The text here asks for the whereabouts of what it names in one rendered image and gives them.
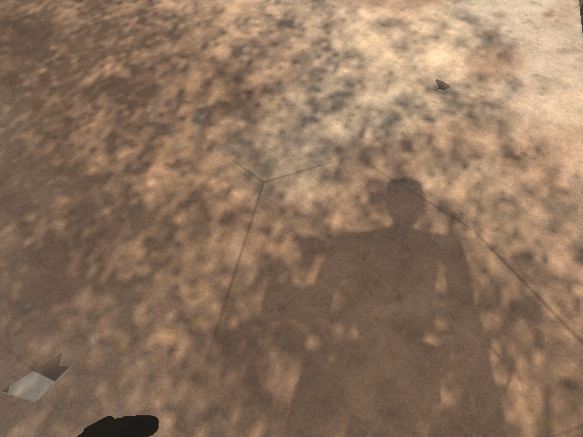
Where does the robot left hand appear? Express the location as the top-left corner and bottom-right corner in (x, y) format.
(77, 415), (159, 437)

